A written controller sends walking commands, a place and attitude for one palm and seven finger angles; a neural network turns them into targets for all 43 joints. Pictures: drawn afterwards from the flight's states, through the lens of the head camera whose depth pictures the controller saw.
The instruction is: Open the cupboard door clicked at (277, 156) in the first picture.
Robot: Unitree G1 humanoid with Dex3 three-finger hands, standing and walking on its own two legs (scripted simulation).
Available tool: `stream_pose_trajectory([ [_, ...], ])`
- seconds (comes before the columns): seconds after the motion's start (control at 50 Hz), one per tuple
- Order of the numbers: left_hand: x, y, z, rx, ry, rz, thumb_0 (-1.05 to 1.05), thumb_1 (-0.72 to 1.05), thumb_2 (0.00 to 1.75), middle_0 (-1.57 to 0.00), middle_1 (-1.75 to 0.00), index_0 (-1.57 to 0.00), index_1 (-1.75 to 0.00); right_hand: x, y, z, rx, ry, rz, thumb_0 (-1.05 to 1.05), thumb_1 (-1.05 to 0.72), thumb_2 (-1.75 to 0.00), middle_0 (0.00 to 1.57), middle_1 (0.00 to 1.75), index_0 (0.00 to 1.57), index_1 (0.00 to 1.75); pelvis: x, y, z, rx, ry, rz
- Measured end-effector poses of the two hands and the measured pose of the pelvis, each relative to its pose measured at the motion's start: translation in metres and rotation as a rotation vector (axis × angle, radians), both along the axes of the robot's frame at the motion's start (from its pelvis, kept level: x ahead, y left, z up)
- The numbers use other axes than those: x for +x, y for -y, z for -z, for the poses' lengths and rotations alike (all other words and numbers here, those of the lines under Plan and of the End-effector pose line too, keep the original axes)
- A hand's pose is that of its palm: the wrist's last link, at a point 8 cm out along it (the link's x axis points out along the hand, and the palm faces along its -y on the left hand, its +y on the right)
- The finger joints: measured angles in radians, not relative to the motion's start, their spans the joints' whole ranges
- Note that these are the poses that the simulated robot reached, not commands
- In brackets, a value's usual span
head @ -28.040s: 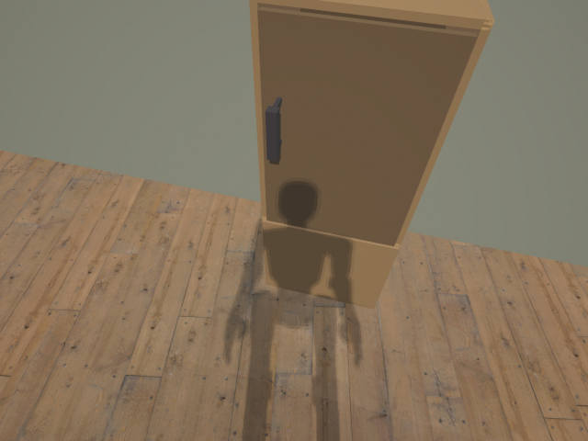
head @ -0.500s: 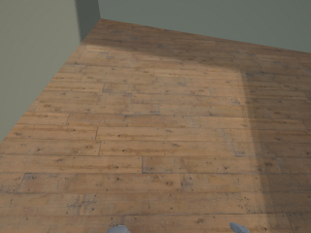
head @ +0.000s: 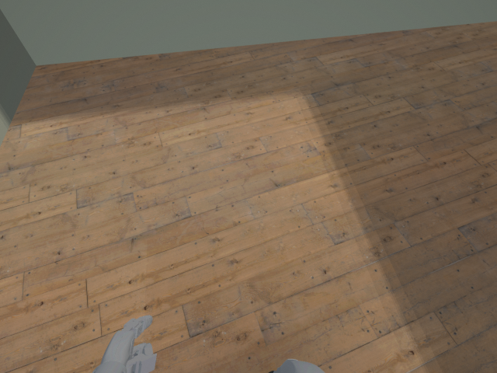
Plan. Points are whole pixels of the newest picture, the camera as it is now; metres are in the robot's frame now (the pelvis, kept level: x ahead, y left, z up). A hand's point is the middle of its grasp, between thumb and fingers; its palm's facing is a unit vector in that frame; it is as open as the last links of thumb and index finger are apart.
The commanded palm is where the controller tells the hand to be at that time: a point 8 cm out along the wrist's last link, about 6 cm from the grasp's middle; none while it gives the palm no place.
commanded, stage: walk to a spot facing it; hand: left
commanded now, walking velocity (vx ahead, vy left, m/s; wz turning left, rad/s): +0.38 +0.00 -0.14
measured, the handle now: out of the picture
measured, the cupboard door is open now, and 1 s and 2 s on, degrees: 41 41 41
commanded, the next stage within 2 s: turn to face it in 0.42 s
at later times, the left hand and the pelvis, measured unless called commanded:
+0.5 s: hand (151, 351) +0.18 +0.19 -0.18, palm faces +0.00 -0.99 -0.13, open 7.4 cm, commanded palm none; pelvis +0.25 +0.02 +0.00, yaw -6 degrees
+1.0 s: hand (175, 209) +0.49 +0.18 -0.16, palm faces +0.10 -0.98 -0.19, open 7.3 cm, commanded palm none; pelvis +0.40 -0.01 +0.01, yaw +7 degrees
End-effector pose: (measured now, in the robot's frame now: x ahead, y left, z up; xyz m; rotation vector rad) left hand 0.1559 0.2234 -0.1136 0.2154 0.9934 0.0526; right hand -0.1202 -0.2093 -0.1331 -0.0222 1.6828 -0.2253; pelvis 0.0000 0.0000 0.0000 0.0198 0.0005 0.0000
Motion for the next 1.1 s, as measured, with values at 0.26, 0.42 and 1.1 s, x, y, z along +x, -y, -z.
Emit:
stream_pose_trajectory([
  [0.26,-0.026,-0.010,0.006,0.013,-0.316,-0.147,-0.02,0.94,0.90,-0.20,-0.30,-0.20,-0.30,0.307,0.032,-0.019,-0.069,0.487,-0.133,0.01,-0.92,-0.90,0.19,0.30,0.19,0.30,0.121,0.007,-0.019,-0.030,-0.024,0.044],
  [0.42,-0.021,-0.010,0.031,-0.049,-0.555,-0.198,0.00,0.91,0.90,-0.20,-0.30,-0.20,-0.30,0.463,0.012,-0.022,-0.107,0.646,-0.225,0.00,-0.91,-0.90,0.19,0.30,0.19,0.30,0.215,-0.016,0.001,-0.037,-0.007,0.068],
  [1.1,0.299,-0.025,0.042,-0.054,-0.200,-0.282,0.00,0.91,0.90,-0.20,-0.30,-0.21,-0.30,0.629,0.024,-0.008,-0.102,0.414,-0.326,0.00,-0.91,-0.90,0.19,0.30,0.19,0.30,0.417,-0.009,0.008,-0.035,-0.021,-0.178],
])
